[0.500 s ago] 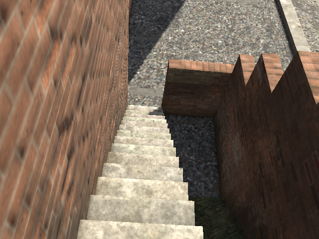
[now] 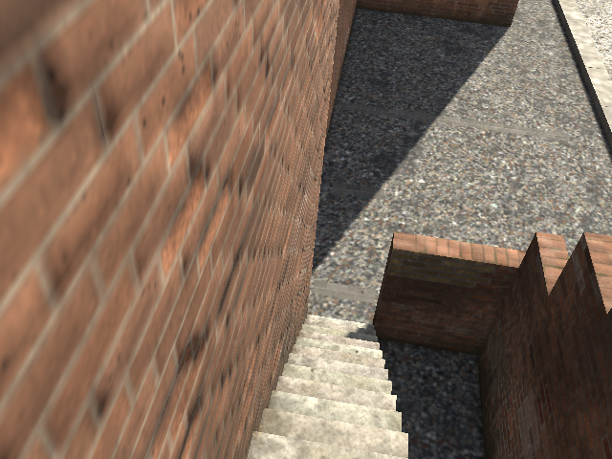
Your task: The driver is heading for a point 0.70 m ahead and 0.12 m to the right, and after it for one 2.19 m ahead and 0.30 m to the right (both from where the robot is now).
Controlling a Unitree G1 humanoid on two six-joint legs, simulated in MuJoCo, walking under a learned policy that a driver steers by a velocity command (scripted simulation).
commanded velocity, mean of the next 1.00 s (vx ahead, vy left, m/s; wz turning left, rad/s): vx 0.09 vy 0.00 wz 0.00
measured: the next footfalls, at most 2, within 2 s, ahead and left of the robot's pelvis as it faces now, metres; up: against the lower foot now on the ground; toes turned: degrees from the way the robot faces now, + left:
left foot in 0.22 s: +0.12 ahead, +0.13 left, -0.16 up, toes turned +9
left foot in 0.90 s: +0.33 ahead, -0.03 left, -0.36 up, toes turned +7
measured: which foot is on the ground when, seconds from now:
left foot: down 0.00-0.02, up 0.04-0.20, down 0.22-0.46, up 0.48-0.88, down 0.90-1.00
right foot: down 0.00-0.76, up 0.78-1.00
